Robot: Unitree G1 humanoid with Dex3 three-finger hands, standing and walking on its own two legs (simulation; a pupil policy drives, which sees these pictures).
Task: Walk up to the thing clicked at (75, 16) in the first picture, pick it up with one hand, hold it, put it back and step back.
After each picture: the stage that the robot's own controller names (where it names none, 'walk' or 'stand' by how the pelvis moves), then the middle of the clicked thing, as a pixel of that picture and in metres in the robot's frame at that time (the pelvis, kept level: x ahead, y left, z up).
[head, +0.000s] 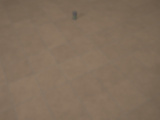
stand; (74, 15) +2.10 +0.10 -0.72
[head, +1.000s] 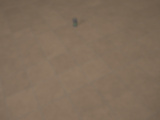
walk; (75, 22) +1.97 +0.25 -0.72
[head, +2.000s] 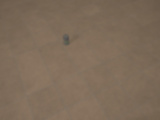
walk; (66, 39) +1.37 +0.27 -0.71
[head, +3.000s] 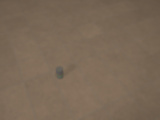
walk; (59, 72) +0.90 +0.22 -0.70
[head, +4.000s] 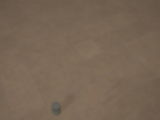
walk; (56, 108) +0.56 +0.18 -0.70
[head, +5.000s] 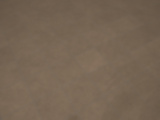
stand; out of the picture +0.35 +0.19 -0.70
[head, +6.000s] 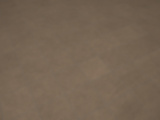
stand; out of the picture +0.34 +0.18 -0.72
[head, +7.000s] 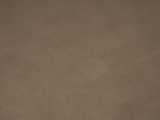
stand; out of the picture +0.34 +0.19 -0.72
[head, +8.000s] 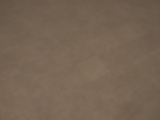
stand; out of the picture +0.33 +0.19 -0.73
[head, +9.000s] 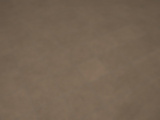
stand; out of the picture +0.33 +0.19 -0.73
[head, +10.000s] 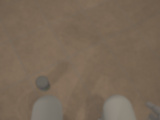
go down; (43, 84) +0.40 +0.19 -0.43
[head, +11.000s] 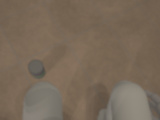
go down; (37, 69) +0.42 +0.20 -0.31
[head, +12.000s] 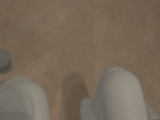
close in; (1, 62) +0.41 +0.22 -0.24
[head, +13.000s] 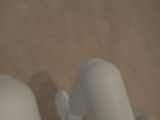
close; out of the picture +0.41 +0.24 -0.22
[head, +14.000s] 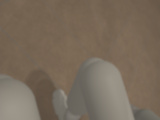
close; out of the picture +0.40 +0.24 -0.22
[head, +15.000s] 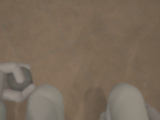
lift; (21, 83) +0.32 +0.22 -0.08
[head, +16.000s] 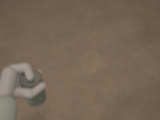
hold; (33, 88) +0.33 +0.17 +0.04
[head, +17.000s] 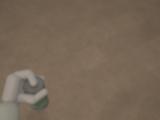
hold; (36, 94) +0.32 +0.17 -0.01
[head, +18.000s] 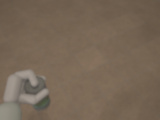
hold; (38, 94) +0.32 +0.17 -0.01
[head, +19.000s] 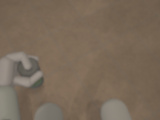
crouch; (31, 74) +0.38 +0.17 -0.09
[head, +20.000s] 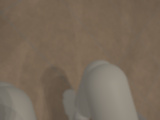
lower; out of the picture +0.43 +0.25 -0.22
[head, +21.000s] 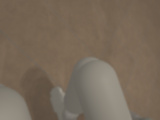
lower; out of the picture +0.43 +0.26 -0.23
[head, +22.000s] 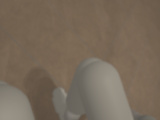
lower; out of the picture +0.43 +0.26 -0.23
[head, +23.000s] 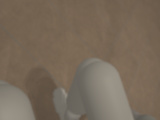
lower; out of the picture +0.42 +0.26 -0.23
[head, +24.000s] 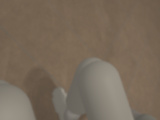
loosen; out of the picture +0.42 +0.26 -0.23
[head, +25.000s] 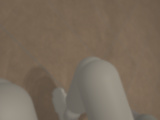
withdraw; out of the picture +0.41 +0.23 -0.23
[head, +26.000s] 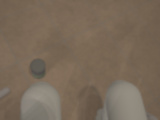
walk; (38, 69) +0.43 +0.18 -0.31
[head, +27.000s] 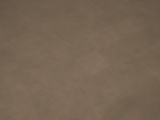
stand; out of the picture +0.34 +0.16 -0.66
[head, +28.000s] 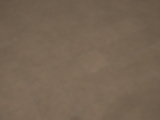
stand; out of the picture +0.37 +0.17 -0.67
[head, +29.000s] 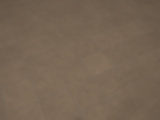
stand; out of the picture +0.36 +0.16 -0.70
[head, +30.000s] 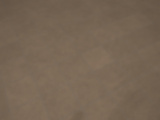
walk; out of the picture +0.38 +0.16 -0.71
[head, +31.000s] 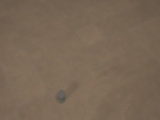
walk; (61, 96) +0.54 +0.12 -0.71
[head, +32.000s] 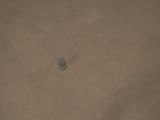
walk; (62, 64) +0.87 +0.24 -0.69
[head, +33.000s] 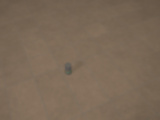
stand; (68, 68) +1.00 +0.15 -0.70
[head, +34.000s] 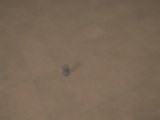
stand; (66, 70) +1.02 +0.18 -0.72
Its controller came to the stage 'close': yes
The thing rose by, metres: 0.70
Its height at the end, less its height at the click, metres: +0.00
